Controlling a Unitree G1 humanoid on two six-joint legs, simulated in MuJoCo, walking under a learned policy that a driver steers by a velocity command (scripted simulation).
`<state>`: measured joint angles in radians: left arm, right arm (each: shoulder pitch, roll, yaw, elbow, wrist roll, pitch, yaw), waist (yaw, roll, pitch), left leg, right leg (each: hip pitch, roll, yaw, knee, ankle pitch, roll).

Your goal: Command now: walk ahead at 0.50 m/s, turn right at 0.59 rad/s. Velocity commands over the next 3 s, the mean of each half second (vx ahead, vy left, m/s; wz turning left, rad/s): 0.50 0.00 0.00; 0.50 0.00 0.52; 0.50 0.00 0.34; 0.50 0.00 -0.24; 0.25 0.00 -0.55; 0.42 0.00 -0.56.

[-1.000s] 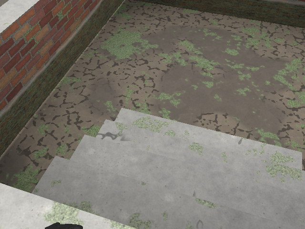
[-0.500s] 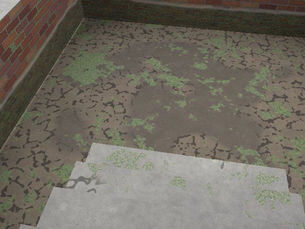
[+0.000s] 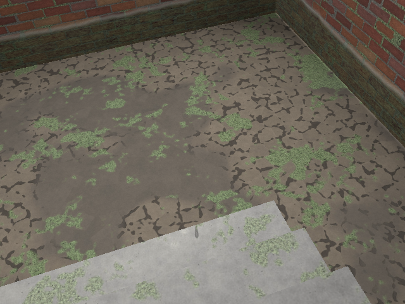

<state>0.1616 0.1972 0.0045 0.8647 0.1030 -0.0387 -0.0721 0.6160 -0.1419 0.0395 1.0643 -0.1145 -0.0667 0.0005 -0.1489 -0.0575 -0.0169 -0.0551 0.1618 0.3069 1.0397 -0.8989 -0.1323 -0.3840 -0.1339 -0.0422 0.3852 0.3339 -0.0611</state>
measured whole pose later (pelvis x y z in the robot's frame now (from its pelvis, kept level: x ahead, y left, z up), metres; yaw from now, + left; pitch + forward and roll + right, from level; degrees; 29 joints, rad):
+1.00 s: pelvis +0.60 +0.01 -0.40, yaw +20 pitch +1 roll +3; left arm 0.18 0.22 -0.02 0.81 0.09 -0.09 -0.06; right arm 0.57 -0.16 0.04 0.96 -0.07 -0.09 0.10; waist -0.10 -0.05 -0.06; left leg -0.44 -0.16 -0.13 1.68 -0.84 0.05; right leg -0.29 -0.04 -0.03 0.41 -0.10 -0.07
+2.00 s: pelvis +1.12 +0.29 -0.66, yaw +20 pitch -1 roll +5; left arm 0.09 0.23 0.00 0.89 0.10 -0.08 -0.09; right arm 0.56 -0.13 0.04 1.07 -0.10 -0.12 0.01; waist -0.08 -0.08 0.01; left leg -0.05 -0.02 0.27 0.83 -0.76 -0.01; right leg -0.61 -0.13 0.04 0.60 0.40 -0.08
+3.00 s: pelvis +1.52 +0.35 -0.78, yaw -15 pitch +5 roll +0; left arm 0.03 0.22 0.09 0.67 -0.02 -0.02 -0.05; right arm 0.38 -0.25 -0.11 0.89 0.03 -0.06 -0.02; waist -0.09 -0.01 -0.02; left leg 0.00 0.11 0.23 0.41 -0.46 -0.06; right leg -0.55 0.00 -0.03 0.61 -0.20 -0.09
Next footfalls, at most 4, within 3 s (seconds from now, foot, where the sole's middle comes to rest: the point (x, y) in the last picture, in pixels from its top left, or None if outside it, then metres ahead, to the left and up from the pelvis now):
0.02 right None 0.12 -0.11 -0.83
0.54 left None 0.41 0.10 -1.01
0.96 right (210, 294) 0.71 -0.06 -1.18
1.60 left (128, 273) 0.96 0.33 -1.36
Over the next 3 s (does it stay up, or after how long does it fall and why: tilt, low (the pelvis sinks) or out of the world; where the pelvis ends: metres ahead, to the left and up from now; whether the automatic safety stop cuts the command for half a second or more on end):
stays up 1.52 0.35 -0.78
